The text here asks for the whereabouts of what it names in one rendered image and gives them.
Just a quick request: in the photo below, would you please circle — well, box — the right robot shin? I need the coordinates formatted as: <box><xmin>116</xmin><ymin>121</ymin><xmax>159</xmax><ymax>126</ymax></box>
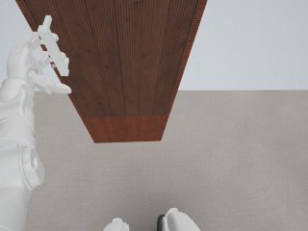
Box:
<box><xmin>162</xmin><ymin>208</ymin><xmax>178</xmax><ymax>231</ymax></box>

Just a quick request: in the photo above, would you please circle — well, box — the left robot forearm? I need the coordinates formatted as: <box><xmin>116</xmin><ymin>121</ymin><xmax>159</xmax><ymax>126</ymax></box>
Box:
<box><xmin>0</xmin><ymin>78</ymin><xmax>37</xmax><ymax>152</ymax></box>

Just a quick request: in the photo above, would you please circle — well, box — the robot shin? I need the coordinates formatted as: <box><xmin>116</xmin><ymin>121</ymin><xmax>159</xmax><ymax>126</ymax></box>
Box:
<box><xmin>162</xmin><ymin>208</ymin><xmax>178</xmax><ymax>231</ymax></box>
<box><xmin>112</xmin><ymin>218</ymin><xmax>122</xmax><ymax>222</ymax></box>

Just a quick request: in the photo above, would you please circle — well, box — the cupboard door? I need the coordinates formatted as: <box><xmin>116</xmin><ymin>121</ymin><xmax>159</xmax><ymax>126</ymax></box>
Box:
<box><xmin>20</xmin><ymin>0</ymin><xmax>201</xmax><ymax>117</ymax></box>

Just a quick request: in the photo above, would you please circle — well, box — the handle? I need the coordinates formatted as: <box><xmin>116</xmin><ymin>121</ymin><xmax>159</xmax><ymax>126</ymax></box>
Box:
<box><xmin>38</xmin><ymin>15</ymin><xmax>69</xmax><ymax>76</ymax></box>

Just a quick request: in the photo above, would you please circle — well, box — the left robot shin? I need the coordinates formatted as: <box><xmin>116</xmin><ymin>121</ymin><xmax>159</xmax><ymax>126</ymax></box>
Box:
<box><xmin>112</xmin><ymin>218</ymin><xmax>122</xmax><ymax>222</ymax></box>

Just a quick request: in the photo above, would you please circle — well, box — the robot left hand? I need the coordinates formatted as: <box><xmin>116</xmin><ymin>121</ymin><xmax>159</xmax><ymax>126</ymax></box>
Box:
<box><xmin>7</xmin><ymin>30</ymin><xmax>72</xmax><ymax>94</ymax></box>

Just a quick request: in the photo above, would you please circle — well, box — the left robot upper arm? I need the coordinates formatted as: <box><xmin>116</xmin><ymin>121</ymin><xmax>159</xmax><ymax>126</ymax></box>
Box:
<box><xmin>0</xmin><ymin>146</ymin><xmax>45</xmax><ymax>231</ymax></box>

